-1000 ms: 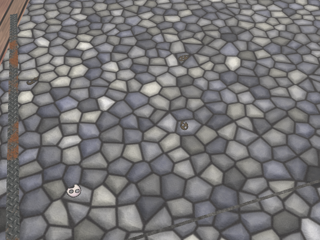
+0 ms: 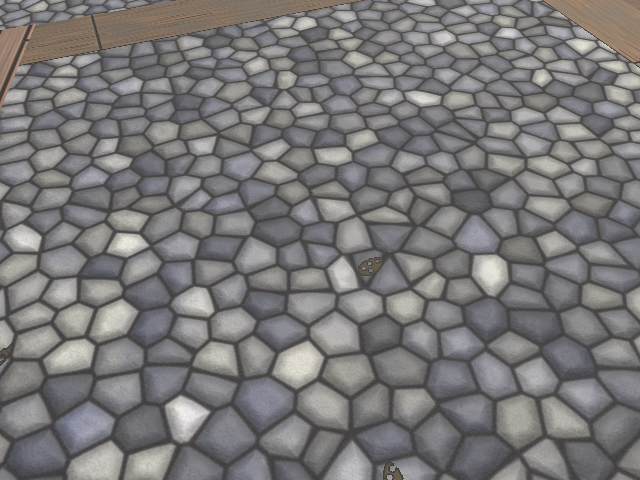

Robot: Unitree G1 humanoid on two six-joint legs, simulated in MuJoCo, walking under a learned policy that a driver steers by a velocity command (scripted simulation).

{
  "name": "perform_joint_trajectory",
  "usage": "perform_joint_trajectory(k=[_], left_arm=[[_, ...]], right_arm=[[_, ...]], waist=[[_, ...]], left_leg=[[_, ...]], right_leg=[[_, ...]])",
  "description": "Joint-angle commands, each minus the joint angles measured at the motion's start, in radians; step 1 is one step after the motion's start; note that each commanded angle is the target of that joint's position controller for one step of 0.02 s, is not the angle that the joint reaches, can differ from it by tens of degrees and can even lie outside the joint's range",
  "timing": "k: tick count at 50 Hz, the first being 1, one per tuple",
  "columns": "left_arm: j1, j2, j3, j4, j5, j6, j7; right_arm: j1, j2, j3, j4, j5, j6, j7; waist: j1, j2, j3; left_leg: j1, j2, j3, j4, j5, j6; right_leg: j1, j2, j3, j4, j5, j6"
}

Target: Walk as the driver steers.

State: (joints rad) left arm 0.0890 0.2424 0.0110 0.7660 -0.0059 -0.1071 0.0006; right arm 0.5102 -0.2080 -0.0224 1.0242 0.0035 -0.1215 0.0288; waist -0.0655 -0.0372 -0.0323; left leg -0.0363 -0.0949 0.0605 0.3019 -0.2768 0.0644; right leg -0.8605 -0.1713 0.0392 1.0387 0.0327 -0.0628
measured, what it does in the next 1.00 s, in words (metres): walks ahead: right foot, then left foot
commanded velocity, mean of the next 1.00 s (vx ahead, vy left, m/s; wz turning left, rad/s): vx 0.29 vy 0.00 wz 0.00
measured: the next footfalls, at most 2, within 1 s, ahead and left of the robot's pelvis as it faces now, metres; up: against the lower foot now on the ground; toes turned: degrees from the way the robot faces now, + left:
right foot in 0.18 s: +0.41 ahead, -0.12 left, +0.00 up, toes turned -1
left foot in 0.56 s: +0.39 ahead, +0.11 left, +0.00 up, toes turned +0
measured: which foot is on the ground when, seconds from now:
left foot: down 0.00-0.18, up 0.20-0.54, down 0.56-1.00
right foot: up 0.00-0.16, down 0.18-0.86, up 0.88-1.00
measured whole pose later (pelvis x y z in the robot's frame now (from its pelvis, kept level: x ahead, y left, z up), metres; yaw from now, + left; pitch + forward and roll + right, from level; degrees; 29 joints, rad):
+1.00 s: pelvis +0.39 -0.02 +0.00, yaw +0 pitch +2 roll +0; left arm 0.24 0.24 0.05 1.00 -0.04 -0.09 -0.01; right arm 0.38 -0.22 -0.07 1.02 0.03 -0.08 -0.02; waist -0.03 0.03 -0.05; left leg -0.17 0.04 -0.02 0.40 -0.28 0.01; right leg -0.38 -0.02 -0.04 0.70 -0.38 -0.11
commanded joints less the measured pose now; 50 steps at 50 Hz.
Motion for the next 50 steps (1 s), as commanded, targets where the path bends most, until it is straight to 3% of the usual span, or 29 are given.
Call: perform_joint_trajectory(k=[1,3,5,7,8,9,10,11,12,13,14,16,18,20,22,25,28,29,30,31,34,39,40,41,42,44,46,48,50], left_arm=[[-0.093,0.019,-0.005,-0.063,0.006,-0.028,-0.018],[-0.182,0.006,-0.008,-0.095,0.001,-0.044,-0.042],[-0.195,0.037,0.004,-0.117,-0.003,-0.046,-0.059],[-0.054,0.107,0.035,-0.085,0.004,-0.044,-0.060],[0.130,0.143,0.054,-0.031,0.002,-0.043,-0.057],[0.290,0.190,0.063,0.013,0.015,-0.036,-0.047],[0.364,0.269,0.065,0.035,0.071,-0.031,-0.043],[0.401,0.207,0.051,0.044,0.072,-0.030,-0.054],[0.310,0.180,0.056,0.023,0.038,-0.016,-0.055],[0.183,0.126,0.040,0.009,0.012,-0.006,-0.047],[0.104,0.080,0.022,0.006,0.010,-0.003,-0.038],[0.047,0.058,0.011,0.020,0.036,-0.003,-0.036],[0.039,0.074,0.014,0.044,0.055,-0.010,-0.040],[0.048,0.096,0.022,0.062,0.054,-0.009,-0.031],[0.057,0.115,0.028,0.074,0.040,0.007,-0.021],[0.051,0.118,0.029,0.089,0.027,0.033,-0.008],[0.085,0.061,0.011,0.116,0.015,0.050,0.002],[0.109,0.053,0.009,0.123,0.016,0.053,0.005],[0.193,0.047,0.015,0.134,0.015,0.057,0.010],[0.173,0.056,0.017,0.147,0.022,0.065,0.020],[0.159,0.068,0.026,0.166,0.025,0.084,0.033],[0.135,0.052,0.026,0.193,0.016,0.075,0.024],[0.155,0.058,0.030,0.210,0.010,0.075,0.024],[0.156,0.078,0.040,0.212,-0.005,0.075,0.023],[0.129,0.084,0.044,0.200,-0.014,0.068,0.021],[0.037,0.031,0.035,0.152,-0.032,0.028,0.008],[0.004,0.056,0.045,0.139,-0.028,-0.001,-0.007],[0.024,0.050,0.044,0.139,-0.036,-0.015,-0.013],[0.053,0.043,0.046,0.157,-0.034,-0.020,-0.014]], right_arm=[[-0.078,-0.125,-0.007,-0.089,0.011,-0.025,-0.026],[0.007,-0.160,-0.010,-0.063,0.016,-0.009,-0.038],[0.035,-0.181,-0.014,-0.047,0.011,0.018,-0.045],[0.016,-0.202,-0.022,-0.051,-0.006,0.041,-0.049],[-0.042,-0.212,-0.025,-0.064,-0.020,0.055,-0.049],[-0.073,-0.198,-0.020,-0.088,-0.028,0.058,-0.047],[0.127,-0.019,0.021,-0.083,-0.040,0.048,-0.032],[0.294,-0.007,0.037,-0.026,-0.002,0.024,-0.015],[0.204,-0.099,0.014,-0.036,0.028,0.023,-0.010],[0.018,-0.143,0.003,-0.095,0.022,0.030,-0.021],[-0.102,-0.147,-0.006,-0.123,0.014,0.042,-0.035],[-0.091,-0.112,-0.011,-0.127,0.004,0.079,-0.050],[-0.058,-0.042,0.004,-0.118,-0.003,0.093,-0.061],[-0.089,-0.037,0.008,-0.125,-0.011,0.098,-0.071],[-0.123,-0.071,-0.003,-0.123,-0.009,0.111,-0.072],[-0.196,-0.099,-0.017,-0.132,-0.013,0.130,-0.073],[-0.218,-0.104,-0.024,-0.130,-0.033,0.124,-0.075],[-0.220,-0.135,-0.027,-0.136,-0.036,0.118,-0.077],[-0.261,-0.199,-0.044,-0.125,-0.021,0.116,-0.080],[-0.273,-0.136,-0.036,-0.116,-0.017,0.109,-0.073],[-0.305,-0.089,-0.025,-0.105,-0.019,0.086,-0.066],[-0.249,-0.094,-0.029,-0.063,-0.006,0.075,-0.070],[-0.205,-0.108,-0.036,-0.043,-0.001,0.078,-0.071],[-0.176,-0.142,-0.050,-0.036,0.010,0.080,-0.069],[-0.147,-0.158,-0.057,-0.035,0.019,0.076,-0.067],[-0.091,-0.209,-0.077,-0.023,0.038,0.048,-0.065],[-0.115,-0.182,-0.079,-0.035,0.022,0.023,-0.063],[-0.157,-0.165,-0.075,-0.061,0.029,0.013,-0.052],[-0.207,-0.176,-0.079,-0.076,0.040,0.021,-0.045]], waist=[[0.033,0.005,0.190],[-0.011,0.026,0.195],[-0.002,0.083,0.177],[0.082,0.143,0.068],[0.186,0.164,-0.024],[0.254,0.135,-0.141],[0.143,-0.197,-0.356],[0.134,-0.253,-0.604],[0.141,-0.157,-0.562],[0.126,-0.027,-0.354],[0.099,0.059,-0.198],[0.030,0.022,-0.109],[-0.004,-0.009,-0.091],[-0.002,-0.030,-0.124],[0.013,-0.044,-0.147],[0.030,-0.061,-0.069],[0.029,-0.031,0.014],[0.052,0.026,0.046],[0.132,0.181,0.064],[0.110,0.202,0.073],[0.109,0.160,0.076],[0.075,0.074,0.013],[0.062,0.074,-0.026],[0.052,0.081,0.008],[0.034,0.088,0.068],[0.004,0.200,0.137],[0.006,0.198,0.117],[0.032,0.171,0.096],[0.066,0.169,0.080]], left_leg=[[-0.308,0.193,-0.086,-0.221,0.281,0.124],[-0.203,0.217,-0.082,-0.199,0.376,0.110],[-0.029,0.253,-0.088,-0.121,0.528,0.089],[0.126,0.270,-0.106,0.056,0.836,0.053],[0.142,0.247,-0.085,0.254,0.954,0.023],[0.024,0.197,-0.060,0.523,0.794,-0.020],[-0.351,0.026,-0.059,1.023,0.012,-0.081],[-0.475,-0.053,-0.304,1.250,-0.391,-0.081],[-0.525,0.025,-0.300,1.276,-0.335,-0.079],[-0.559,0.094,-0.214,1.167,-0.253,-0.081],[-0.547,0.129,-0.181,1.084,-0.207,-0.090],[-0.392,0.178,-0.159,0.925,-0.154,-0.096],[-0.284,0.176,-0.127,0.740,-0.132,-0.106],[-0.245,0.174,-0.117,0.586,-0.068,-0.108],[-0.211,0.169,-0.111,0.499,0.043,-0.105],[-0.179,0.161,-0.097,0.382,0.097,-0.081],[-0.142,0.170,-0.100,0.193,0.116,-0.034],[-0.169,0.228,-0.166,0.116,0.115,-0.006],[-0.265,0.238,-0.191,0.087,-0.023,0.026],[-0.379,0.213,-0.193,0.021,-0.198,0.017],[-0.399,0.178,-0.163,0.019,-0.146,-0.034],[-0.249,0.162,-0.130,0.109,0.113,-0.025],[-0.224,0.147,-0.119,0.110,-0.060,-0.007],[-0.241,0.157,-0.148,0.094,-0.301,0.027],[-0.252,0.205,-0.225,0.041,-0.493,0.068],[-0.142,0.397,-0.510,-0.137,-0.594,0.171],[-0.074,0.483,-0.602,-0.182,-0.458,0.196],[-0.041,0.458,-0.525,-0.177,-0.370,0.163],[-0.137,0.354,-0.343,-0.161,-0.255,0.105]], right_leg=[[0.228,0.048,-0.077,-0.312,0.257,0.012],[0.298,0.102,-0.099,-0.470,0.323,0.014],[0.296,0.146,-0.097,-0.561,0.276,0.000],[0.406,0.210,-0.101,-0.554,0.156,-0.033],[0.558,0.226,-0.098,-0.559,0.153,-0.058],[0.801,0.121,-0.029,-0.531,0.422,-0.087],[1.239,-0.188,0.320,-0.389,0.888,-0.270],[1.422,-0.297,0.638,-0.479,0.941,-0.389],[1.300,-0.256,0.554,-0.546,0.622,-0.370],[1.072,-0.187,0.397,-0.599,0.475,-0.294],[0.856,-0.136,0.300,-0.653,0.447,-0.250],[0.593,-0.064,0.162,-0.723,0.454,-0.213],[0.474,-0.027,0.062,-0.751,0.558,-0.210],[0.482,-0.029,0.033,-0.754,0.562,-0.215],[0.488,-0.031,0.037,-0.778,0.320,-0.202],[0.416,-0.018,0.074,-0.829,-0.252,-0.161],[0.386,0.042,0.086,-0.791,-0.531,-0.066],[0.394,0.087,0.060,-0.715,-0.529,-0.026],[0.446,0.169,-0.024,-0.686,-0.459,0.004],[0.565,0.179,-0.059,-0.637,-0.365,0.025],[0.636,0.157,-0.045,-0.622,-0.288,0.017],[0.625,0.144,-0.036,-0.624,-0.191,0.014],[0.621,0.173,-0.067,-0.594,-0.347,0.005],[0.562,0.183,-0.074,-0.565,-0.554,-0.009],[0.463,0.169,-0.052,-0.539,-0.684,-0.024],[0.277,0.162,-0.068,-0.401,-0.514,-0.033],[0.203,0.109,-0.020,-0.255,-0.429,-0.054],[0.191,0.080,-0.012,-0.272,-0.444,-0.062],[0.391,0.119,-0.083,-0.435,-0.382,-0.040]])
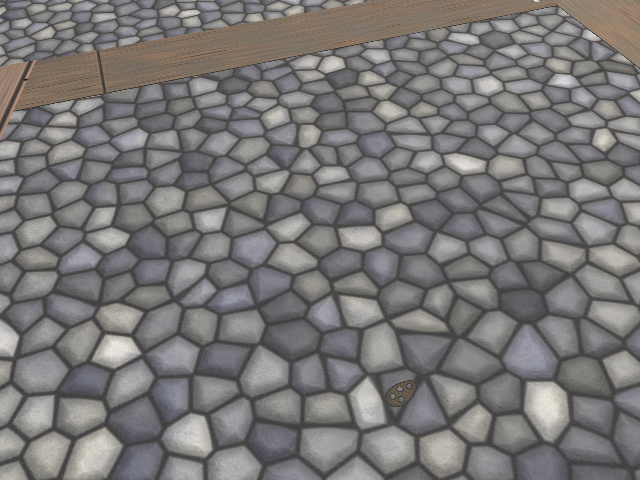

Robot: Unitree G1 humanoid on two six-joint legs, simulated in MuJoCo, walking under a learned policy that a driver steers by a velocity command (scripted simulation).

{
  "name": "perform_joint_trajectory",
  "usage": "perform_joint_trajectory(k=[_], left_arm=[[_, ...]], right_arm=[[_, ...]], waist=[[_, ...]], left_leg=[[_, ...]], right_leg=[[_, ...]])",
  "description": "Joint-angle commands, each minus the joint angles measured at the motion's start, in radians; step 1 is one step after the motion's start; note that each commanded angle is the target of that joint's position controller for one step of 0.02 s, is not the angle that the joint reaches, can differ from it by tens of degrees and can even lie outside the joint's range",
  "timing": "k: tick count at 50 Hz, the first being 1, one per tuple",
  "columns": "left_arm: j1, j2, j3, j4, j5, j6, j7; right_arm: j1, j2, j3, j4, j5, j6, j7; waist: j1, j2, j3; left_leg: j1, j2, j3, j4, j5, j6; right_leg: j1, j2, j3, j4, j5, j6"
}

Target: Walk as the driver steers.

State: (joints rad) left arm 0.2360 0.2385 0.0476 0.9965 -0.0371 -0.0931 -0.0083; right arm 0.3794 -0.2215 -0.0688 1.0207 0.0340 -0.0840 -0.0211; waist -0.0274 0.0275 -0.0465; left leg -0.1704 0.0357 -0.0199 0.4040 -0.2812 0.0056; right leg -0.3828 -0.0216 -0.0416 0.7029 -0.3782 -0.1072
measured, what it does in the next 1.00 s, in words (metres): walks ahead, turning left: right foot, then left foot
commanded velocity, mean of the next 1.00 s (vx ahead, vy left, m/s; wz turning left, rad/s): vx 0.91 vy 0.00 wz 0.47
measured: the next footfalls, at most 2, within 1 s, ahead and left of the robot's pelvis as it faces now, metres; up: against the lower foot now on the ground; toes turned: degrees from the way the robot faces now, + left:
right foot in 0.10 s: +0.08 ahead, -0.15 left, +0.00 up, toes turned -3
left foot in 0.56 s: +0.57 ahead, +0.08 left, +0.00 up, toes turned +9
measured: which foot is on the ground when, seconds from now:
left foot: down 0.00-0.10, up 0.12-0.54, down 0.56-0.98, up 1.00-1.00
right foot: up 0.00-0.08, down 0.10-0.56, up 0.58-0.98, down 1.00-1.00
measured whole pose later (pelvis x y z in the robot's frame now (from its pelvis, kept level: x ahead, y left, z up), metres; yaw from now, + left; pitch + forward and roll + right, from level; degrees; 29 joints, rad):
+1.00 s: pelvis +0.76 +0.04 -0.04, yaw +31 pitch +2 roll -1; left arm -0.04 0.25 0.03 0.57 -0.03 -0.16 0.00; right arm 0.46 -0.26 -0.08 0.80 0.03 -0.07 -0.01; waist -0.11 -0.01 0.00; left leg -0.01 -0.14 -0.33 0.64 -0.57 0.10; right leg -0.52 0.00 0.11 0.51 -0.05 0.03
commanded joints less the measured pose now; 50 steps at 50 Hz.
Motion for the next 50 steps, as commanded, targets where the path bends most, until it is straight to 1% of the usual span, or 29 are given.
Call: perform_joint_trajectory(k=[1,3,4,5,6,7,8,9,10,12,15,21,24,26,27,28,29,30,31,32,33,34,36,39,42,46,48,49,50], left_arm=[[-0.045,0.037,0.010,-0.049,0.003,-0.034,-0.006],[0.115,0.047,0.024,0.018,0.007,-0.023,0.001],[0.261,0.074,0.040,0.058,0.001,-0.018,0.010],[0.451,0.173,0.066,0.089,0.012,-0.018,0.018],[0.460,0.210,0.059,0.071,0.024,-0.031,0.004],[0.350,0.171,0.041,0.050,0.031,-0.042,0.000],[0.262,0.112,0.020,0.012,0.039,-0.046,-0.009],[0.205,0.102,0.009,-0.006,0.041,-0.039,-0.017],[0.167,0.090,0.002,-0.017,0.041,-0.030,-0.022],[0.165,0.051,-0.015,-0.014,0.046,-0.019,-0.016],[0.205,0.069,-0.017,-0.007,0.041,-0.023,0.008],[0.304,0.090,-0.013,0.014,0.038,-0.031,0.024],[0.307,0.138,-0.001,-0.006,0.062,-0.017,0.027],[0.300,0.179,0.014,-0.023,0.085,0.006,0.041],[0.253,0.200,0.021,-0.041,0.088,0.018,0.044],[0.203,0.211,0.024,-0.076,0.082,0.013,0.047],[0.294,0.015,-0.026,-0.130,0.060,-0.035,0.018],[0.219,0.087,-0.021,-0.170,0.022,-0.107,-0.003],[0.074,0.147,-0.003,-0.229,-0.016,-0.126,0.001],[-0.010,0.123,-0.011,-0.271,-0.009,-0.131,0.012],[-0.031,0.108,-0.007,-0.271,0.015,-0.123,0.018],[0.016,0.092,-0.004,-0.267,0.028,-0.105,0.017],[0.043,0.085,0.002,-0.283,0.043,-0.076,0.013],[-0.143,0.086,-0.005,-0.367,0.068,-0.068,0.023],[-0.285,0.054,-0.010,-0.425,0.055,-0.071,0.017],[-0.346,0.127,0.024,-0.480,0.001,-0.069,0.016],[-0.240,0.182,0.056,-0.466,-0.009,-0.081,0.015],[-0.056,0.213,0.077,-0.436,-0.010,-0.082,0.018],[0.203,0.260,0.085,-0.407,0.002,-0.071,0.031]], right_arm=[[-0.098,-0.175,-0.036,-0.077,0.013,-0.008,0.007],[-0.108,-0.164,-0.034,-0.087,0.010,-0.003,0.009],[-0.163,-0.126,-0.020,-0.110,-0.003,-0.011,0.012],[-0.246,-0.037,0.005,-0.154,-0.023,-0.024,0.022],[-0.237,0.026,0.018,-0.204,-0.003,-0.051,0.022],[-0.281,-0.015,0.021,-0.231,0.030,-0.071,0.028],[-0.305,-0.043,0.025,-0.244,0.028,-0.079,0.037],[-0.272,-0.044,0.026,-0.230,0.006,-0.076,0.040],[-0.252,-0.056,0.019,-0.222,-0.014,-0.070,0.039],[-0.241,-0.054,0.017,-0.216,-0.014,-0.044,0.045],[-0.360,-0.052,0.022,-0.264,-0.022,-0.030,0.042],[-0.549,-0.032,0.030,-0.338,0.016,-0.029,0.090],[-0.577,-0.060,0.016,-0.380,0.021,-0.031,0.115],[-0.438,-0.127,-0.014,-0.370,0.025,-0.018,0.117],[-0.194,-0.192,-0.044,-0.305,0.023,-0.006,0.109],[0.034,-0.254,-0.075,-0.247,0.021,0.011,0.092],[0.060,-0.337,-0.091,-0.258,0.004,0.010,0.082],[0.080,-0.256,-0.072,-0.236,-0.017,0.010,0.071],[0.077,-0.199,-0.059,-0.227,-0.034,-0.002,0.063],[0.031,-0.175,-0.047,-0.228,-0.036,-0.019,0.072],[-0.041,-0.134,-0.031,-0.236,-0.033,-0.030,0.075],[-0.106,-0.119,-0.021,-0.254,-0.035,-0.029,0.071],[-0.138,-0.115,-0.015,-0.265,-0.014,-0.020,0.058],[-0.115,-0.144,-0.017,-0.282,-0.007,-0.023,0.023],[-0.046,-0.171,-0.028,-0.281,-0.003,-0.019,0.011],[0.019,-0.159,-0.036,-0.272,0.024,-0.011,0.003],[0.017,-0.156,-0.040,-0.275,0.013,0.004,0.001],[-0.007,-0.143,-0.033,-0.291,-0.008,0.010,0.011],[-0.036,-0.072,-0.003,-0.329,-0.044,0.011,0.024]], waist=[[0.058,0.101,0.090],[0.122,0.070,0.068],[0.197,0.024,0.040],[0.281,-0.235,-0.002],[0.224,-0.365,-0.028],[0.179,-0.245,0.050],[0.150,-0.158,0.083],[0.108,-0.100,0.084],[0.076,-0.086,0.100],[0.046,-0.104,0.144],[0.059,-0.078,0.195],[0.095,-0.073,0.230],[0.064,-0.149,0.166],[-0.042,-0.248,0.048],[-0.156,-0.269,-0.061],[-0.255,-0.195,-0.147],[-0.112,0.241,-0.284],[-0.130,0.162,-0.419],[-0.134,0.112,-0.252],[-0.075,-0.054,-0.112],[-0.013,-0.132,-0.056],[0.053,-0.119,-0.003],[0.102,-0.061,0.073],[0.063,-0.033,0.167],[-0.013,0.009,0.149],[-0.040,0.067,0.116],[0.029,0.085,0.047],[0.128,0.084,-0.078],[0.231,0.014,-0.280]], left_leg=[[-0.087,0.176,-0.183,-0.229,-0.243,0.150],[-0.278,0.120,-0.101,-0.111,-0.239,0.137],[-0.405,0.094,-0.065,0.050,-0.117,0.113],[-0.589,0.020,0.054,0.514,-0.002,0.052],[-0.846,-0.073,-0.010,0.782,-0.172,0.061],[-1.012,0.028,-0.081,0.947,-0.117,0.094],[-1.047,0.067,-0.076,0.986,-0.033,0.114],[-0.991,0.104,-0.065,0.956,0.039,0.110],[-0.922,0.128,-0.065,0.882,0.094,0.099],[-0.842,0.135,-0.038,0.805,0.175,0.064],[-0.769,0.103,0.017,0.592,0.335,0.026],[-0.623,0.021,0.074,0.239,0.499,0.096],[-0.498,-0.075,0.170,0.218,0.393,0.141],[-0.326,-0.154,0.226,0.275,0.240,0.179],[-0.064,-0.170,0.207,0.261,0.218,0.211],[0.316,-0.111,0.045,0.237,0.155,0.244],[0.763,0.205,-0.624,0.103,-0.190,0.482],[0.792,0.239,-0.935,-0.115,-0.469,0.469],[0.676,0.201,-0.815,-0.148,-0.353,0.387],[0.463,0.162,-0.698,-0.164,-0.174,0.357],[0.279,0.116,-0.578,-0.163,-0.063,0.337],[0.109,0.061,-0.497,-0.176,-0.026,0.332],[-0.082,0.024,-0.450,-0.213,-0.035,0.341],[-0.330,-0.029,-0.363,-0.262,0.026,0.326],[-0.416,-0.085,-0.303,-0.207,0.068,0.253],[-0.154,-0.028,-0.443,-0.075,-0.008,0.210],[-0.034,-0.004,-0.458,0.092,0.223,0.182],[-0.040,-0.040,-0.414,0.303,0.369,0.147],[-0.231,-0.080,-0.325,0.657,0.264,0.119]], right_leg=[[0.051,0.006,-0.058,-0.167,0.104,0.023],[0.326,0.065,-0.117,-0.170,0.149,0.051],[0.505,0.032,-0.058,-0.182,0.113,0.031],[0.652,-0.198,0.293,-0.343,-0.111,-0.045],[0.725,-0.369,0.780,-0.504,-0.346,-0.183],[0.663,-0.423,0.829,-0.524,-0.493,-0.211],[0.611,-0.386,0.723,-0.500,-0.412,-0.174],[0.531,-0.336,0.593,-0.501,-0.302,-0.143],[0.437,-0.294,0.497,-0.524,-0.218,-0.117],[0.311,-0.232,0.364,-0.578,-0.100,-0.094],[0.219,-0.181,0.206,-0.643,0.134,-0.086],[0.402,-0.193,-0.067,-0.715,0.366,-0.008],[0.554,-0.226,-0.133,-0.557,1.016,0.023],[0.628,-0.250,-0.150,-0.260,1.529,0.034],[0.560,-0.247,-0.151,0.009,1.625,0.039],[0.252,-0.206,-0.134,0.341,1.412,0.071],[-0.295,0.043,-0.023,0.878,0.221,0.152],[-0.411,0.064,0.230,0.957,0.014,0.080],[-0.460,0.008,0.231,0.900,0.033,0.037],[-0.433,-0.018,0.215,0.816,0.043,0.030],[-0.366,-0.057,0.208,0.719,0.055,0.031],[-0.290,-0.077,0.208,0.664,0.062,0.045],[-0.257,-0.097,0.174,0.566,0.027,0.087],[-0.171,-0.085,0.104,0.264,0.227,0.146],[0.041,-0.002,0.068,-0.045,0.526,0.169],[0.041,0.017,0.161,-0.225,0.481,0.178],[0.124,0.024,0.147,-0.231,0.356,0.139],[0.323,-0.005,0.143,-0.192,0.311,0.101],[0.685,-0.172,0.293,-0.104,0.099,0.053]])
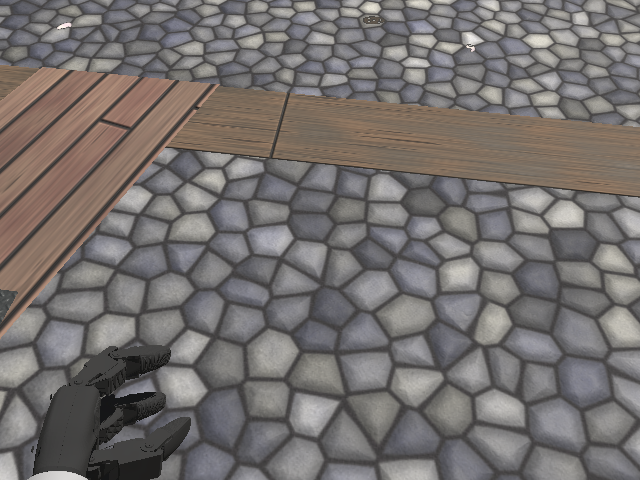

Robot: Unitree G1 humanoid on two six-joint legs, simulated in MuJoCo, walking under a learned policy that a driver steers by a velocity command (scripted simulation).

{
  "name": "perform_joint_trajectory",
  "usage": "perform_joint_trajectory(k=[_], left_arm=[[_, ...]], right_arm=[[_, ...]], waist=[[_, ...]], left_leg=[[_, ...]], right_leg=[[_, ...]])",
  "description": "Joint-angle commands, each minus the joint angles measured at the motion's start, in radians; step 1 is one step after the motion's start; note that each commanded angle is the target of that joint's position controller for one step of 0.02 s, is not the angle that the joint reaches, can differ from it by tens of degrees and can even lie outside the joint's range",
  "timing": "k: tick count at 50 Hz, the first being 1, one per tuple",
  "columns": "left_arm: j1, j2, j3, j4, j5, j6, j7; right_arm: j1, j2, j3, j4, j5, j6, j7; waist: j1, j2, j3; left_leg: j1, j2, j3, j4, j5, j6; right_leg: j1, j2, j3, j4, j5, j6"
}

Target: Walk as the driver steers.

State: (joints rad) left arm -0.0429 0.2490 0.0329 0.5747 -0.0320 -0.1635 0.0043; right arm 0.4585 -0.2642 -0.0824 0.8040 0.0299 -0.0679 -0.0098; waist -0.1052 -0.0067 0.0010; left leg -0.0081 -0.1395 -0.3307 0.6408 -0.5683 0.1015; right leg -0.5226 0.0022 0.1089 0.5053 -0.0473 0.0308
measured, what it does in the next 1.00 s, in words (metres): walks ahead, turning right: left foot, then right foot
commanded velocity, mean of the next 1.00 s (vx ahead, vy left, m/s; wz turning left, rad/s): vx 1.00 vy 0.00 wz -0.23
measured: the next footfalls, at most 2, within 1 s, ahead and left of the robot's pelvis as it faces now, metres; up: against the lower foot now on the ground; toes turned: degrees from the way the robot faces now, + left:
left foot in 0.46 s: +0.55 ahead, +0.22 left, +0.00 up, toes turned +9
right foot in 0.94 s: +0.96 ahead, -0.03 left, +0.00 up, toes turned -19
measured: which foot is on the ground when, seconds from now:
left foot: up 0.00-0.44, down 0.46-0.94, up 0.96-1.00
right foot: down 0.00-0.46, up 0.48-0.92, down 0.94-1.00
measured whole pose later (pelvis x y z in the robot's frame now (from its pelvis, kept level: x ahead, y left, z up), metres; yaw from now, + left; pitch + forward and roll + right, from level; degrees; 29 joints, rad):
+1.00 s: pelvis +0.82 +0.04 -0.02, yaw -17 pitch -2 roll +2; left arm 0.25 0.33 0.08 0.67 -0.03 -0.02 -0.06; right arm 0.22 -0.27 -0.05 0.78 0.02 -0.11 0.01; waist 0.04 -0.01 0.07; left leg -0.07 0.03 0.04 1.31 -0.45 0.00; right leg -0.56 0.06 -0.11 0.86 -0.30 -0.19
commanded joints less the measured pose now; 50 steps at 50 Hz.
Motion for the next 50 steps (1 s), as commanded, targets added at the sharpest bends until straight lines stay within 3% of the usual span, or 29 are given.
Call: perform_joint_trajectory(k=[1,2,3,4,5,6,8,11,14,16,18,21,23,24,25,26,27,29,30,32,36,41,43,45,46,47,48,49,50], left_arm=[[0.533,0.335,0.110,0.057,0.039,0.001,-0.007],[0.464,0.216,0.092,0.030,0.040,0.012,-0.011],[0.418,0.141,0.076,0.029,0.030,0.027,-0.001],[0.402,0.141,0.072,0.050,0.039,0.040,0.001],[0.379,0.136,0.069,0.070,0.049,0.046,0.000],[0.349,0.116,0.062,0.088,0.057,0.044,-0.001],[0.319,0.070,0.052,0.119,0.032,0.039,-0.013],[0.370,0.088,0.052,0.175,0.030,0.028,-0.026],[0.379,0.139,0.056,0.195,0.021,0.029,-0.022],[0.445,0.156,0.056,0.213,0.002,0.031,-0.018],[0.496,0.191,0.057,0.228,-0.002,0.037,-0.012],[0.536,0.231,0.055,0.252,0.008,0.060,-0.004],[0.521,0.244,0.047,0.262,0.028,0.073,0.002],[0.535,0.136,0.016,0.220,0.062,0.065,0.004],[0.683,-0.015,-0.019,0.193,-0.001,0.040,0.000],[0.563,0.074,0.007,0.182,-0.051,0.034,0.007],[0.445,0.097,0.018,0.149,-0.060,0.039,0.014],[0.391,0.080,0.024,0.143,-0.012,0.061,0.012],[0.426,0.058,0.027,0.149,-0.017,0.083,-0.001],[0.411,0.029,0.028,0.141,-0.028,0.128,-0.014],[0.313,0.036,0.025,0.089,-0.003,0.151,-0.021],[0.147,0.080,0.023,0.033,0.002,0.133,-0.070],[0.163,0.126,0.042,0.023,-0.007,0.129,-0.080],[0.361,0.204,0.080,0.048,-0.028,0.149,-0.073],[0.581,0.283,0.120,0.102,-0.024,0.164,-0.064],[0.725,0.321,0.144,0.156,-0.032,0.174,-0.042],[0.618,0.354,0.129,0.156,-0.010,0.168,-0.047],[0.522,0.281,0.090,0.079,0.027,0.128,-0.057],[0.525,0.200,0.080,0.059,0.027,0.105,-0.064]], right_arm=[[0.090,0.064,0.046,-0.163,0.032,-0.018,0.022],[0.022,-0.037,0.041,-0.139,0.063,-0.006,0.003],[-0.121,-0.108,0.025,-0.156,0.033,0.001,0.001],[-0.196,-0.113,0.020,-0.169,0.004,0.006,0.002],[-0.251,-0.097,0.017,-0.194,-0.013,0.005,0.010],[-0.240,-0.077,0.015,-0.206,0.002,0.013,0.020],[-0.235,-0.041,0.019,-0.222,0.027,0.038,0.027],[-0.269,0.004,0.038,-0.238,0.008,0.034,0.028],[-0.370,-0.040,0.040,-0.262,-0.014,0.012,0.043],[-0.489,-0.042,0.046,-0.289,-0.023,-0.014,0.061],[-0.562,-0.044,0.047,-0.313,-0.009,-0.034,0.078],[-0.520,-0.114,0.015,-0.320,0.000,-0.052,0.079],[-0.179,-0.203,-0.036,-0.249,0.006,-0.038,0.048],[0.033,-0.302,-0.060,-0.204,-0.011,-0.023,0.019],[0.045,-0.344,-0.053,-0.188,-0.055,-0.034,0.032],[0.039,-0.240,-0.032,-0.165,-0.045,-0.040,0.041],[-0.012,-0.177,-0.015,-0.142,-0.028,-0.045,0.043],[-0.127,-0.100,0.000,-0.110,-0.049,-0.051,0.046],[-0.171,-0.056,0.006,-0.096,-0.061,-0.055,0.045],[-0.239,-0.026,0.007,-0.074,-0.041,-0.059,0.042],[-0.269,-0.076,-0.005,-0.056,-0.052,-0.063,0.018],[-0.225,-0.187,-0.024,-0.047,-0.042,-0.054,-0.003],[-0.215,-0.252,-0.037,-0.052,-0.037,-0.036,-0.005],[-0.243,-0.313,-0.053,-0.069,-0.017,-0.007,-0.004],[-0.281,-0.311,-0.053,-0.086,-0.011,-0.004,-0.001],[-0.318,-0.233,-0.031,-0.081,-0.003,-0.017,0.008],[-0.234,-0.005,0.031,-0.135,-0.034,-0.062,0.021],[-0.183,-0.020,0.052,-0.218,-0.004,-0.110,0.031],[-0.335,-0.148,0.028,-0.228,0.019,-0.130,0.033]], waist=[[0.172,-0.498,-0.510],[0.206,-0.416,-0.376],[0.243,-0.257,-0.202],[0.235,-0.060,-0.115],[0.212,-0.012,-0.038],[0.167,-0.050,-0.005],[0.131,-0.087,0.030],[0.103,-0.029,0.095],[0.080,0.004,0.156],[0.131,0.027,0.175],[0.153,0.011,0.183],[0.099,-0.107,0.088],[-0.110,-0.187,-0.129],[-0.152,-0.021,-0.325],[-0.028,0.311,-0.546],[-0.051,0.257,-0.405],[-0.048,0.198,-0.203],[0.042,0.094,-0.059],[0.090,0.137,-0.048],[0.129,0.134,0.023],[0.152,0.066,0.129],[0.116,-0.029,0.176],[0.145,0.018,0.114],[0.271,0.120,-0.003],[0.376,0.129,-0.106],[0.438,0.013,-0.102],[0.231,-0.413,-0.022],[0.145,-0.410,-0.239],[0.204,-0.179,-0.149]], left_leg=[[-0.741,0.006,0.079,0.762,-0.008,-0.018],[-0.878,0.129,0.132,0.865,0.097,-0.018],[-0.923,0.151,0.182,0.877,0.171,-0.020],[-0.882,0.192,0.208,0.847,0.217,-0.023],[-0.848,0.226,0.212,0.789,0.252,-0.020],[-0.801,0.262,0.203,0.760,0.266,-0.018],[-0.802,0.299,0.215,0.732,0.252,-0.015],[-0.831,0.269,0.168,0.628,0.346,-0.024],[-0.848,0.274,0.241,0.381,0.530,-0.031],[-0.732,0.259,0.298,0.209,0.641,-0.041],[-0.648,0.227,0.315,0.082,0.650,-0.051],[-0.458,0.143,0.346,-0.042,0.516,-0.036],[0.046,0.125,0.360,-0.009,0.450,-0.009],[0.409,0.383,0.057,0.046,0.312,0.012],[0.546,0.555,-0.458,-0.219,-0.194,0.110],[0.439,0.541,-0.522,-0.379,-0.282,0.088],[0.311,0.529,-0.357,-0.373,-0.152,0.067],[0.016,0.466,-0.070,-0.369,0.161,0.049],[-0.069,0.445,0.025,-0.383,0.229,0.044],[-0.156,0.431,0.192,-0.439,0.338,0.027],[-0.206,0.399,0.415,-0.505,0.493,0.023],[-0.075,0.369,0.602,-0.531,0.665,-0.025],[0.031,0.374,0.628,-0.413,1.184,-0.040],[0.081,0.406,0.622,-0.109,1.641,-0.033],[-0.036,0.402,0.585,0.166,1.647,-0.027],[-0.253,0.280,0.573,0.596,1.103,-0.073],[-0.643,0.054,0.451,1.037,-0.005,-0.113],[-0.831,0.038,0.204,1.090,0.000,-0.068],[-0.831,0.097,0.172,0.985,0.118,-0.018]], right_leg=[[1.125,-0.480,0.819,-0.152,-0.692,-0.282],[1.030,-0.451,0.874,-0.226,-0.924,-0.239],[0.891,-0.395,0.659,-0.221,-0.758,-0.190],[0.752,-0.353,0.484,-0.213,-0.527,-0.166],[0.626,-0.313,0.364,-0.226,-0.366,-0.161],[0.534,-0.290,0.277,-0.245,-0.301,-0.155],[0.462,-0.269,0.145,-0.282,-0.232,-0.146],[0.377,-0.263,0.087,-0.346,-0.163,-0.202],[0.368,-0.242,0.010,-0.415,-0.089,-0.220],[0.345,-0.231,-0.020,-0.465,-0.047,-0.215],[0.398,-0.250,-0.036,-0.473,0.010,-0.212],[0.543,-0.271,-0.048,-0.301,0.454,-0.178],[0.366,-0.217,-0.096,0.140,0.641,-0.128],[0.084,-0.141,-0.075,0.537,0.178,-0.090],[-0.114,-0.018,0.054,0.835,-0.441,-0.085],[-0.234,-0.043,0.075,0.955,-0.401,-0.090],[-0.343,-0.077,0.033,0.984,-0.331,-0.087],[-0.253,-0.163,0.014,0.895,-0.204,-0.089],[-0.187,-0.191,0.025,0.874,-0.177,-0.089],[-0.179,-0.219,0.015,0.829,-0.198,-0.087],[-0.259,-0.211,-0.012,0.703,-0.017,-0.066],[-0.182,-0.149,-0.175,0.368,0.195,-0.123],[-0.049,-0.058,-0.281,0.319,0.142,-0.154],[0.176,0.023,-0.325,0.355,-0.040,-0.196],[0.470,0.049,-0.288,0.336,-0.099,-0.236],[0.699,0.032,-0.177,0.226,-0.069,-0.279],[0.789,-0.040,0.169,0.143,-0.046,-0.386],[0.865,-0.231,0.738,-0.166,-0.541,-0.519],[0.760,-0.245,0.788,-0.301,-0.669,-0.437]])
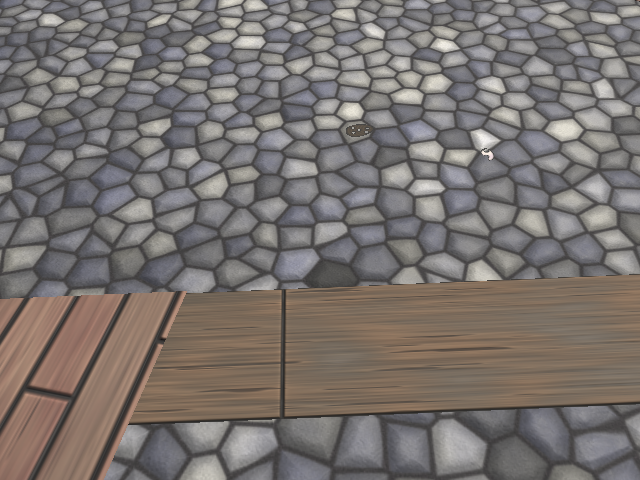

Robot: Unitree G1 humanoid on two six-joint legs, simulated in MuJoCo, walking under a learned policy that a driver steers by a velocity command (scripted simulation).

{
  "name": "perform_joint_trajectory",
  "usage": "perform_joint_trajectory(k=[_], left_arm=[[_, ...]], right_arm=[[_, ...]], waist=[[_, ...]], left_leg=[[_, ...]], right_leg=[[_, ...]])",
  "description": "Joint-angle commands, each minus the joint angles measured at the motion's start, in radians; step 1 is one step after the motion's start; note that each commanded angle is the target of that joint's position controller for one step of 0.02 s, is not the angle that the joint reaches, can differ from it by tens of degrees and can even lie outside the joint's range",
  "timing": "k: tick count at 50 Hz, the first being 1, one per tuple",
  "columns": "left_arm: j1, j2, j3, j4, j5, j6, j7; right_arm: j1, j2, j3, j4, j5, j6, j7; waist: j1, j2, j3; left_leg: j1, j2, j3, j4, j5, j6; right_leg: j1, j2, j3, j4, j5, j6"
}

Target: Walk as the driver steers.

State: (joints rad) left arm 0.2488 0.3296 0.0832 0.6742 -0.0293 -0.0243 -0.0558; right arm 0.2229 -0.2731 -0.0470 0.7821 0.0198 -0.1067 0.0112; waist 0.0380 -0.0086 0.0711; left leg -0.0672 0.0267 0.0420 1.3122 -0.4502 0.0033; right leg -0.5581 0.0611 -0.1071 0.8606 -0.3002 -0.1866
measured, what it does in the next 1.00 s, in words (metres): walks ahead, turning right: left foot, then right foot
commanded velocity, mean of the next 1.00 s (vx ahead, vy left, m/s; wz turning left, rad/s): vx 0.93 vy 0.00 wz -0.45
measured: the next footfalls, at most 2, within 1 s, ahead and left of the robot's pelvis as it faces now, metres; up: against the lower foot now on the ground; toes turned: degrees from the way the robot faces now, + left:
left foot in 0.38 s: +0.58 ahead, +0.10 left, +0.00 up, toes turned -29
right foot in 0.88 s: +0.87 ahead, -0.35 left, +0.00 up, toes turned -32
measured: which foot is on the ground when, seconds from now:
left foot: up 0.00-0.36, down 0.38-0.86, up 0.88-1.00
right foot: down 0.00-0.40, up 0.42-0.86, down 0.88-1.00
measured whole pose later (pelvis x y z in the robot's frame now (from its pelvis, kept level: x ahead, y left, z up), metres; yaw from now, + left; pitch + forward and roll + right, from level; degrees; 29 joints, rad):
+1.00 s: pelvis +0.79 -0.20 +0.03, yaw -26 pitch +2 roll -1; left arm 0.08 0.24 0.03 0.63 0.02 -0.10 -0.05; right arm 0.38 -0.26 -0.02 0.87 0.02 -0.05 -0.01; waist -0.04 0.03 0.07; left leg -0.35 0.03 -0.09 1.29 -0.46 -0.02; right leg -0.48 -0.01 -0.11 0.59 -0.13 -0.04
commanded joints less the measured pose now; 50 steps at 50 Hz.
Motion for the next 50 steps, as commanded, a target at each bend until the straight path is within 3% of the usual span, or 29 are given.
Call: perform_joint_trajectory(k=[1,2,3,5,9,11,15,17,19,20,21,22,24,26,28,30,34,36,39,41,42,43,44,45,46,47,48,49,50], left_arm=[[0.212,0.111,0.026,-0.030,0.028,-0.057,-0.011],[0.152,0.106,0.023,-0.041,0.024,-0.072,-0.014],[0.087,0.120,0.026,-0.058,0.031,-0.077,-0.004],[0.050,0.098,0.017,-0.071,0.021,-0.076,0.020],[0.115,0.063,0.007,-0.043,-0.003,-0.062,0.069],[0.136,0.074,0.015,-0.026,-0.007,-0.047,0.074],[0.160,0.060,0.023,0.003,-0.022,-0.038,0.081],[0.153,0.060,0.029,0.014,-0.009,-0.029,0.088],[0.083,0.036,0.007,-0.016,0.037,-0.023,0.065],[0.261,-0.106,-0.026,-0.025,0.021,-0.029,0.057],[0.325,-0.085,-0.048,-0.027,-0.046,-0.038,0.060],[0.190,0.001,-0.037,-0.030,-0.045,-0.036,0.066],[-0.035,0.030,-0.033,-0.074,0.003,-0.052,0.061],[-0.053,0.001,-0.034,-0.087,0.001,-0.054,0.049],[-0.036,-0.022,-0.042,-0.080,-0.012,-0.048,0.044],[-0.091,-0.032,-0.054,-0.100,0.002,-0.050,0.040],[-0.250,-0.023,-0.068,-0.134,0.023,-0.068,0.022],[-0.345,-0.038,-0.076,-0.162,0.016,-0.080,0.006],[-0.430,-0.013,-0.062,-0.195,0.001,-0.098,-0.021],[-0.398,0.022,-0.039,-0.202,0.000,-0.106,-0.028],[-0.291,0.057,-0.019,-0.184,0.005,-0.103,-0.022],[-0.075,0.091,0.006,-0.141,0.009,-0.094,-0.006],[0.142,0.172,0.026,-0.107,0.038,-0.085,0.016],[0.140,0.207,0.022,-0.096,0.063,-0.092,0.003],[0.185,0.097,0.004,-0.087,0.057,-0.085,0.003],[0.116,0.052,-0.012,-0.077,0.055,-0.079,0.003],[0.068,0.032,-0.016,-0.061,0.049,-0.082,0.004],[0.023,0.020,-0.016,-0.050,0.047,-0.085,0.007],[-0.037,0.002,-0.020,-0.048,0.050,-0.090,0.011]], right_arm=[[-0.148,-0.134,-0.011,-0.223,0.035,-0.091,0.006],[-0.133,-0.114,-0.007,-0.205,0.007,-0.079,-0.005],[-0.098,-0.106,-0.010,-0.194,-0.011,-0.062,-0.007],[-0.083,-0.119,-0.021,-0.182,-0.020,-0.030,-0.014],[-0.315,-0.043,0.000,-0.257,-0.042,-0.020,-0.018],[-0.381,-0.016,0.003,-0.286,-0.030,-0.026,-0.007],[-0.389,-0.092,-0.038,-0.305,0.018,-0.044,0.006],[-0.302,-0.138,-0.063,-0.284,0.027,-0.053,0.008],[0.073,-0.194,-0.093,-0.211,0.019,-0.048,-0.001],[0.220,-0.253,-0.095,-0.175,-0.017,-0.043,0.000],[0.236,-0.242,-0.093,-0.144,-0.024,-0.043,0.026],[0.156,-0.131,-0.071,-0.171,-0.013,-0.030,0.024],[0.136,-0.118,-0.062,-0.132,-0.028,-0.010,0.016],[0.107,-0.072,-0.042,-0.099,-0.038,-0.019,0.020],[0.119,-0.036,-0.026,-0.068,-0.014,-0.021,0.026],[0.137,-0.076,-0.031,-0.051,-0.007,-0.023,0.020],[0.194,-0.112,-0.028,-0.018,-0.003,-0.023,0.006],[0.271,-0.112,-0.018,0.018,0.007,-0.020,0.003],[0.329,-0.142,-0.011,0.059,0.013,0.000,-0.002],[0.346,-0.166,-0.009,0.090,-0.004,0.019,-0.004],[0.361,-0.179,-0.011,0.103,-0.014,0.031,-0.005],[0.329,-0.206,-0.015,0.106,-0.017,0.045,-0.010],[0.323,-0.161,0.000,0.070,-0.043,0.044,-0.018],[0.517,0.035,0.055,0.071,-0.030,0.028,-0.007],[0.447,-0.099,0.019,0.100,0.003,0.016,-0.004],[0.295,-0.155,-0.009,0.047,0.029,0.022,-0.012],[0.219,-0.156,-0.011,0.024,0.015,0.030,-0.024],[0.202,-0.138,-0.021,0.022,0.000,0.046,-0.029],[0.234,-0.102,-0.023,0.023,0.009,0.072,-0.031]], waist=[[0.012,0.002,-0.120],[-0.037,0.110,-0.088],[-0.080,0.104,-0.064],[-0.101,0.079,-0.030],[-0.003,0.033,0.032],[0.041,-0.018,0.016],[0.052,-0.102,-0.018],[0.000,-0.146,-0.052],[-0.202,-0.148,-0.296],[-0.129,0.217,-0.477],[-0.106,0.522,-0.487],[-0.149,0.341,-0.299],[-0.152,0.028,-0.115],[-0.084,0.061,-0.058],[-0.046,0.095,-0.038],[-0.036,0.063,0.017],[-0.082,0.024,0.069],[-0.125,0.026,0.085],[-0.143,0.042,0.107],[-0.099,0.119,0.049],[-0.036,0.172,-0.032],[0.095,0.218,-0.154],[0.169,0.125,-0.335],[0.041,-0.238,-0.614],[0.098,-0.205,-0.682],[0.085,-0.181,-0.470],[0.062,-0.097,-0.340],[0.021,-0.066,-0.256],[-0.035,-0.065,-0.209]], left_leg=[[-0.763,-0.042,-0.189,0.202,0.069,0.089],[-0.687,0.000,-0.204,0.115,0.112,0.077],[-0.614,0.022,-0.223,0.048,0.143,0.054],[-0.547,0.050,-0.214,-0.093,0.154,0.007],[-0.483,0.012,-0.132,-0.499,0.427,-0.067],[-0.394,-0.035,-0.094,-0.666,0.538,-0.079],[-0.323,-0.050,-0.158,-0.821,0.549,-0.079],[-0.295,-0.035,-0.134,-0.828,0.486,-0.053],[0.148,0.028,-0.146,-0.731,0.365,0.011],[0.531,0.246,-0.606,-0.799,0.002,0.160],[0.569,0.374,-1.058,-1.027,-0.397,0.248],[0.444,0.328,-0.965,-1.053,-0.439,0.215],[0.174,0.235,-0.657,-1.048,-0.119,0.177],[0.024,0.177,-0.510,-1.069,0.015,0.179],[-0.026,0.170,-0.456,-1.100,0.048,0.196],[-0.047,0.196,-0.435,-1.143,0.090,0.227],[-0.099,0.155,-0.243,-1.213,0.300,0.201],[-0.109,0.151,-0.177,-1.255,0.369,0.189],[0.022,0.178,-0.115,-1.258,0.525,0.168],[0.134,0.190,-0.076,-1.122,0.956,0.138],[0.156,0.196,-0.085,-0.966,1.202,0.120],[0.064,0.173,-0.067,-0.708,1.330,0.082],[-0.199,0.116,-0.075,-0.357,1.018,0.039],[-0.519,-0.078,-0.147,0.088,-0.077,-0.011],[-0.529,-0.053,-0.261,0.169,-0.084,-0.005],[-0.591,0.002,-0.211,0.149,-0.052,-0.014],[-0.592,0.034,-0.178,0.103,-0.025,-0.027],[-0.568,0.055,-0.161,0.059,-0.005,-0.039],[-0.496,0.079,-0.155,0.021,0.021,-0.041]], right_leg=[[0.648,-0.300,0.984,-0.677,-0.423,-0.185],[0.508,-0.275,0.916,-0.645,-0.349,-0.166],[0.376,-0.228,0.838,-0.617,-0.272,-0.166],[0.259,-0.160,0.685,-0.642,-0.152,-0.154],[0.154,-0.058,0.486,-0.632,0.077,-0.109],[0.135,-0.035,0.458,-0.612,0.070,-0.064],[0.295,-0.072,0.558,-0.520,0.014,-0.025],[0.439,-0.117,0.560,-0.424,0.253,-0.010],[0.360,-0.082,0.468,0.000,0.517,0.046],[0.027,0.031,0.387,0.398,0.022,0.099],[-0.203,0.021,0.322,0.597,-0.196,0.121],[-0.291,-0.039,0.295,0.643,-0.113,0.114],[-0.252,-0.085,0.246,0.566,-0.051,0.102],[-0.183,-0.131,0.265,0.439,-0.021,0.088],[-0.182,-0.154,0.256,0.358,-0.040,0.086],[-0.270,-0.178,0.246,0.267,0.040,0.100],[-0.231,-0.180,0.154,0.002,0.342,0.128],[-0.120,-0.152,0.104,-0.125,0.441,0.130],[-0.060,-0.099,0.062,-0.298,0.448,0.112],[0.030,-0.035,0.023,-0.326,0.364,0.083],[0.171,0.001,0.015,-0.307,0.313,0.061],[0.446,-0.003,0.027,-0.283,0.370,0.038],[0.828,-0.232,0.252,-0.192,0.540,-0.017],[1.163,-0.539,0.758,-0.285,0.490,-0.208],[1.083,-0.495,0.781,-0.366,0.601,-0.175],[0.919,-0.463,0.533,-0.351,0.799,-0.131],[0.749,-0.428,0.405,-0.367,0.959,-0.111],[0.602,-0.402,0.318,-0.408,0.962,-0.097],[0.465,-0.390,0.246,-0.466,0.896,-0.085]])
